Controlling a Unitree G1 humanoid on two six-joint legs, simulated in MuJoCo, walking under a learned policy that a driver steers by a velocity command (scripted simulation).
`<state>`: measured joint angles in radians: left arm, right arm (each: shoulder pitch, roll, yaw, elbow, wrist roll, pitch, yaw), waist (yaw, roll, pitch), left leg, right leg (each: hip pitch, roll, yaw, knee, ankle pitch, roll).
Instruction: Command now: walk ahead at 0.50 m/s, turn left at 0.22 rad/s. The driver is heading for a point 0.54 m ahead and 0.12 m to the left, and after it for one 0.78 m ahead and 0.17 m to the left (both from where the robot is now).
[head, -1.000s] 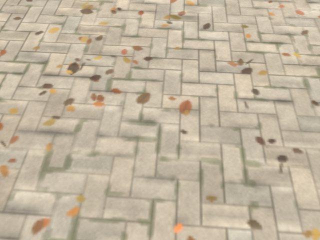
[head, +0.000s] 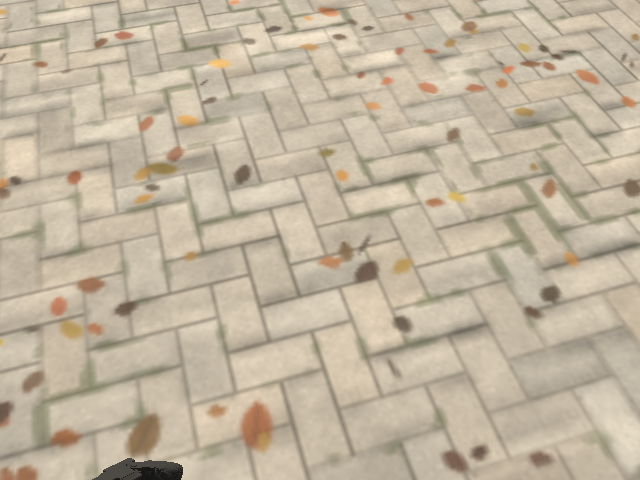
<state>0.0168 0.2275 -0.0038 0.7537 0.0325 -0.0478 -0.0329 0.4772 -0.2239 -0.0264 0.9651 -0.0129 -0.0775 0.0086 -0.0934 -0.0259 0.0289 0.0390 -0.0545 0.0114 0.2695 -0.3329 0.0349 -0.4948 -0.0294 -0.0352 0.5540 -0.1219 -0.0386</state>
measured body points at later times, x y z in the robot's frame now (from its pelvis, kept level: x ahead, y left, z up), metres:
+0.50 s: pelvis +0.24 +0.01 +0.00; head +0.27 +0.02 +0.44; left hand +0.14 +0.25 -0.14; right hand +0.49 -0.16 -0.11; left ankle +0.36 +0.14 -0.71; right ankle +0.13 -0.10 -0.74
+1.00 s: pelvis +0.44 +0.10 +0.00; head +0.46 +0.12 +0.45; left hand +0.43 +0.36 -0.14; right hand +0.59 -0.11 -0.13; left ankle +0.36 +0.12 -0.74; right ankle +0.58 +0.04 -0.71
